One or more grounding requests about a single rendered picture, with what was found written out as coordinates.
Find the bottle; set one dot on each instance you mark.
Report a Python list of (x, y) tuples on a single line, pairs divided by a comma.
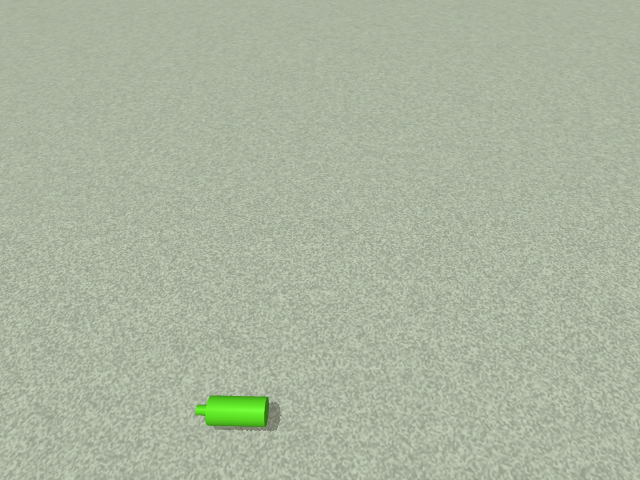
[(248, 411)]

